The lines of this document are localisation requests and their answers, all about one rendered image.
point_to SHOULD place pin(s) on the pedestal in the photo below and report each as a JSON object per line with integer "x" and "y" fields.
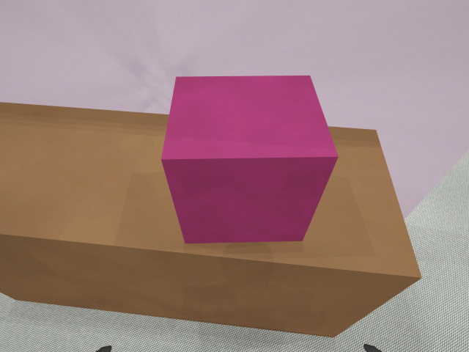
{"x": 87, "y": 220}

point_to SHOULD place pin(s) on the carton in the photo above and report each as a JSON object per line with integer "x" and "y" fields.
{"x": 247, "y": 158}

